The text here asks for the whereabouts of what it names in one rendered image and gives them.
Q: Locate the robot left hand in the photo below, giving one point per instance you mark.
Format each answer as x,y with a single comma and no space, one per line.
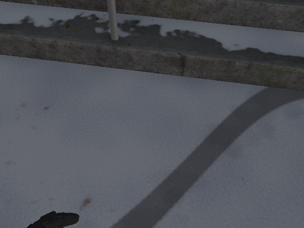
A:
55,220

